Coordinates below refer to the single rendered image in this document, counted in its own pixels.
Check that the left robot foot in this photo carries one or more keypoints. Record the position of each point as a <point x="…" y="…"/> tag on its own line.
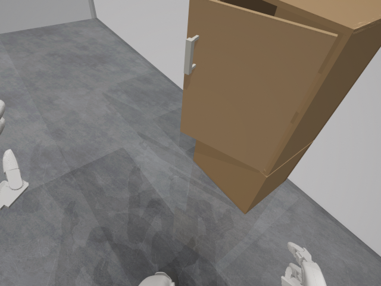
<point x="173" y="277"/>

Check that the handle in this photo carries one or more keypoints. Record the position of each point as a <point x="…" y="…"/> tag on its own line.
<point x="189" y="48"/>

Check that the robot right hand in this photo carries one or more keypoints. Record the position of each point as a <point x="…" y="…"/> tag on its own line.
<point x="308" y="275"/>

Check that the left robot shin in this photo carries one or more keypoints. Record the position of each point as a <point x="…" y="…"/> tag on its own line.
<point x="162" y="273"/>

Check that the robot left hand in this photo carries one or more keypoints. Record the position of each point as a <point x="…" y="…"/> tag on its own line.
<point x="10" y="191"/>

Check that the cupboard door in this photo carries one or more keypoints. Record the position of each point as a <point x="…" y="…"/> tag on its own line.
<point x="252" y="72"/>

